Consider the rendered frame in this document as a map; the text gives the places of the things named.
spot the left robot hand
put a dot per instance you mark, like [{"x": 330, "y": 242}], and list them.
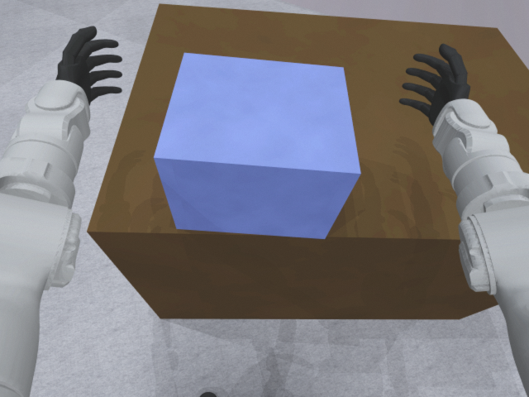
[{"x": 76, "y": 63}]

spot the carton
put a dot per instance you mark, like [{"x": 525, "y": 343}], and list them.
[{"x": 257, "y": 147}]

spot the pedestal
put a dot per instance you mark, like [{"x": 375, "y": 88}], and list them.
[{"x": 393, "y": 250}]

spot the right robot hand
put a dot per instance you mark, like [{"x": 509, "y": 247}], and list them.
[{"x": 450, "y": 86}]

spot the robot left forearm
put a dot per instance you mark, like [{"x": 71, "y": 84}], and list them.
[{"x": 42, "y": 158}]

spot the robot right upper arm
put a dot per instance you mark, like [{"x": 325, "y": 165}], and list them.
[{"x": 494, "y": 254}]

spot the robot right forearm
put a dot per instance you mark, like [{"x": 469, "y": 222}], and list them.
[{"x": 477, "y": 160}]

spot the robot left upper arm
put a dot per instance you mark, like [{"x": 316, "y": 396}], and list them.
[{"x": 39, "y": 243}]

